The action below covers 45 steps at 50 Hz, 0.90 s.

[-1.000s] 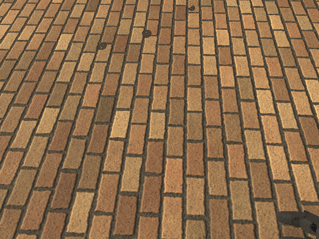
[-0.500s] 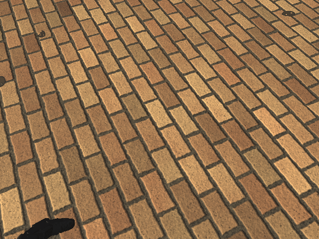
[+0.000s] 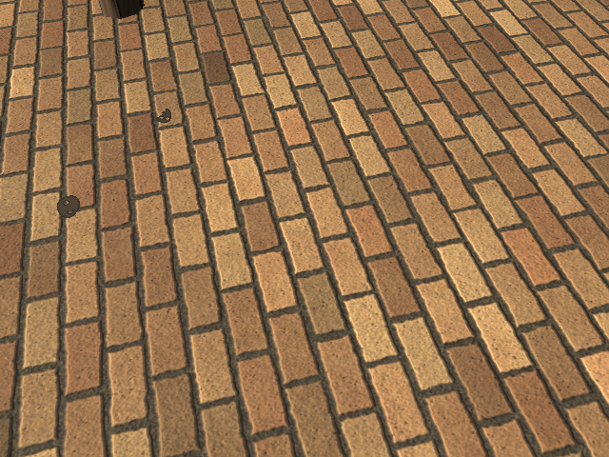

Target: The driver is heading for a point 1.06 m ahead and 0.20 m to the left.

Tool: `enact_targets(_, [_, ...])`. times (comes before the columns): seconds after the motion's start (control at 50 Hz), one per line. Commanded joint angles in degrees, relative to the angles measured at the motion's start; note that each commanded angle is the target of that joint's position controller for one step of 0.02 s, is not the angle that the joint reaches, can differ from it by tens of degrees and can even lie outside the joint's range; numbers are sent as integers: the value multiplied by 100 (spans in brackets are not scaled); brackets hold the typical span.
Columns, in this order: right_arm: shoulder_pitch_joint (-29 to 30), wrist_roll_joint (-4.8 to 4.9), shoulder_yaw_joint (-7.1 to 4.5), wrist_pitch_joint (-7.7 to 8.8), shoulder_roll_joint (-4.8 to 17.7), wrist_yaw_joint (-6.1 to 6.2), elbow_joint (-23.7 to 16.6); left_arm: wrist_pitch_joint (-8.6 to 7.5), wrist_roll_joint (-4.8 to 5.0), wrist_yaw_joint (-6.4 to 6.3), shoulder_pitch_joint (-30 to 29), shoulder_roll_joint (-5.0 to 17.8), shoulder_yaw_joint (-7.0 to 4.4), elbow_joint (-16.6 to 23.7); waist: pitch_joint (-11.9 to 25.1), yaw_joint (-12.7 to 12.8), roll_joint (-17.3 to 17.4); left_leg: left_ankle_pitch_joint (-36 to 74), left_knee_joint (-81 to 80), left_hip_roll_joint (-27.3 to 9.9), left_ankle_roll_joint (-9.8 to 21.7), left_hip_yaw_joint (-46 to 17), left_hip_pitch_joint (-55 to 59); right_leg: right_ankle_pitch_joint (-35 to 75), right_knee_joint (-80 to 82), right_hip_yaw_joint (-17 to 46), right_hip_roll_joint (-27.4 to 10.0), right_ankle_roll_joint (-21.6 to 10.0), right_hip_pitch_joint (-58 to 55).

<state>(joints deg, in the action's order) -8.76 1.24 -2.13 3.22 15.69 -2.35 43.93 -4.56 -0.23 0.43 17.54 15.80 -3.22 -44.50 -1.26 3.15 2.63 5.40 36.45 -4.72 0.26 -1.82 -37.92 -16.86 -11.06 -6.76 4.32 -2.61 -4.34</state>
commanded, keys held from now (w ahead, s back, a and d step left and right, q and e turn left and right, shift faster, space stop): w+q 0.60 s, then w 0.28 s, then w+e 0.12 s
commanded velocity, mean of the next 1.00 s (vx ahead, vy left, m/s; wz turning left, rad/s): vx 0.50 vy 0.00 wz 0.41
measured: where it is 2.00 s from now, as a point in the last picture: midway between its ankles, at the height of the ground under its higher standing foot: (247, 253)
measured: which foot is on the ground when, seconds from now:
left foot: up 0.00-0.08, down 0.10-0.60, up 0.62-1.00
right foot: down 0.00-0.12, up 0.14-0.56, down 0.58-1.00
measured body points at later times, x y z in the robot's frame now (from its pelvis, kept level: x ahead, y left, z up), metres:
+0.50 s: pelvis +0.29 +0.04 +0.00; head +0.32 +0.06 +0.45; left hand +0.44 +0.34 -0.07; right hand +0.43 -0.22 -0.10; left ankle +0.20 +0.12 -0.74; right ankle +0.51 -0.07 -0.70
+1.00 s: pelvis +0.55 +0.11 +0.00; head +0.58 +0.13 +0.45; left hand +0.40 +0.36 -0.12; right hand +0.86 +0.02 -0.07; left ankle +0.63 +0.31 -0.71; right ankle +0.51 -0.04 -0.74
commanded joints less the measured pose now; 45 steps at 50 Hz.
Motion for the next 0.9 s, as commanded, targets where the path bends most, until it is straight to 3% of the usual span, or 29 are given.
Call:
enact_targets(0.02, [851,-13,-67,115,379,-132,-738,74,67,-74,171,947,-274,100,-386,148,-478,-557,-275,100,219,193,-399,3206,-105,258,-1925,-655,-285])
enact_targets(0.06, [575,-28,-150,84,545,-167,-796,168,77,-149,42,1107,-316,126,-33,-96,-711,-1220,-254,450,434,573,205,5223,-860,73,-1906,-493,-473])
enact_targets(0.08, [114,-34,-245,58,716,-155,-736,220,71,-195,-10,1178,-329,146,306,-370,-820,-1447,-221,664,568,717,872,6072,-1578,-22,-1857,-395,-411])
enact_targets(0.1, [-726,-22,-405,45,994,-102,-556,259,79,-241,-98,1160,-306,180,769,-849,-705,-1174,-515,879,773,727,2115,6136,-2731,-220,-1652,-208,51])
enact_targets(0.12, [-1620,-11,-569,-5,1471,2,-425,210,-12,-282,23,983,-211,294,1405,-1195,-86,-955,-605,100,1171,-577,3942,4359,-4484,-250,-1391,23,1435])
enact_targets(0.14, [-1497,69,-630,9,1804,32,-535,43,-104,-155,529,241,35,500,2050,-656,1413,-1839,-1215,-1355,2428,-3919,5945,-1051,-6755,201,20,477,4033])
enact_targets(0.16, [-1622,27,-475,28,1321,29,-583,-192,38,-29,153,766,-54,489,2449,-1019,626,-2422,-1744,-1401,2302,-4454,6256,-1444,-7150,1439,-183,303,4688])
enact_targets(0.18, [-1480,-35,-411,42,1074,55,-588,-308,255,38,-430,935,-88,700,1661,-1080,340,-2255,-1810,-1199,1992,-3528,5695,-1058,-6978,1401,-458,181,4973])
enact_targets(0.2, [-1125,-43,-376,55,1003,49,-607,-355,175,14,-760,812,-54,783,861,-844,-398,-1608,-1933,-912,1722,-2797,4677,-653,-6319,1262,-709,112,4875])
enact_targets(0.22, [-819,-52,-355,74,908,75,-680,-351,37,-27,-732,843,-89,801,678,-603,-294,-940,-1968,-823,1752,-2508,4071,-443,-5824,1261,-870,176,4612])
enact_targets(0.24, [-634,-100,-321,74,852,96,-781,-302,-18,-32,-615,869,-114,787,498,-430,-162,-280,-2059,-676,1781,-2275,3568,-374,-5649,1260,-948,257,4254])
enact_targets(0.3, [-477,-67,-338,68,893,165,-817,-128,-62,-50,-428,700,-91,736,315,-216,-98,130,-2314,-442,1767,-1786,2723,-162,-4839,1082,-973,535,3936])
enact_targets(0.36, [-630,-25,-399,36,1081,261,-732,-82,-91,-71,-1008,475,6,884,154,-393,0,1,-2335,-96,1518,-1306,2231,948,-3565,954,-816,729,3698])
enact_targets(0.4, [-776,1,-408,-10,1096,301,-669,-118,-54,-43,-1436,402,40,959,157,-588,126,-399,-2246,73,1314,-1219,2110,1759,-2717,924,-611,748,3359])
enact_targets(0.48, [-1122,49,-412,-91,1067,332,-525,-204,56,37,-1859,591,-28,1078,190,-728,255,-1058,-1861,-106,1145,-1783,2533,1979,-1901,1118,-414,651,3063])
enact_targets(0.52, [-1099,33,-419,-114,1048,346,-523,-253,74,63,-1741,743,-106,1061,198,-600,383,-1171,-1535,-251,1044,-2157,2831,1581,-1725,1216,-425,494,2888])
enact_targets(0.56, [-960,6,-384,-130,903,336,-578,-304,61,36,-1089,886,-217,895,385,-209,458,-960,-955,-83,845,-2198,2775,1402,-1395,1090,-449,226,1974])
enact_targets(0.58, [-946,-37,-277,-108,610,310,-651,-332,-33,-7,-432,1099,-301,822,968,110,189,-1117,136,212,653,-1883,2402,1214,-1464,1541,-1015,-79,795])
enact_targets(0.6, [-1519,-16,-154,-68,216,310,-769,-299,-139,-46,254,1566,-413,746,1815,69,-1031,-2786,2022,983,250,-1080,854,494,-1311,3430,-2299,-789,-1198])
enact_targets(0.62, [-1811,89,-136,-26,418,314,-832,-226,-19,23,570,1528,-435,526,1957,-4,-2187,-4032,3230,900,118,-807,-425,-1155,-717,5440,-2934,-1287,-1557])
enact_targets(0.64, [-1499,107,-253,-39,897,322,-691,-213,43,30,294,1010,-303,605,1159,119,-1341,-3529,3686,592,73,-953,-743,-1874,-498,4940,-2662,-1085,-910])
enact_targets(0.66, [-1023,38,-280,-61,972,319,-747,-170,22,23,49,798,-231,607,595,133,-917,-3071,3707,430,54,-730,-718,-1356,-481,4024,-2383,-867,-230])
enact_targets(0.68, [-754,-30,-273,-56,888,310,-813,-147,-21,32,-161,688,-176,585,251,48,-703,-2766,3483,300,48,-647,-580,-633,-369,3404,-2123,-816,377])
enact_targets(0.7, [-639,-54,-280,-49,794,286,-849,-144,-52,30,-271,574,-128,540,53,-58,-715,-2546,3206,162,60,-638,-412,-102,-230,2963,-1921,-799,776])
enact_targets(0.74, [-736,-8,-236,-56,574,238,-822,-180,-33,35,-317,519,-110,445,35,-211,-930,-2390,2776,54,48,-505,-46,586,-28,2418,-1727,-840,1136])
enact_targets(0.78, [-603,-69,-198,-63,440,233,-841,-207,17,37,-242,604,-132,331,54,-226,-743,-2133,2351,20,15,-358,-78,1061,149,2051,-1669,-924,1130])
enact_targets(0.8, [-449,-75,-146,-47,352,218,-927,-207,38,34,-232,790,-176,272,-7,-241,-873,-1963,1930,-58,-27,-307,-131,1321,212,1992,-1794,-1031,1180])
enact_targets(0.82, [-273,-104,-114,-19,337,194,-954,-198,70,33,-209,801,-181,232,-44,-172,-735,-1716,1546,-102,-57,-242,-114,1674,233,1770,-1740,-1033,1131])
enact_targets(0.9, [494,-66,-48,82,242,110,-1086,-104,144,19,95,986,-205,5,-88,99,-664,-697,171,40,-77,47,446,1831,233,1287,-1569,-866,1199])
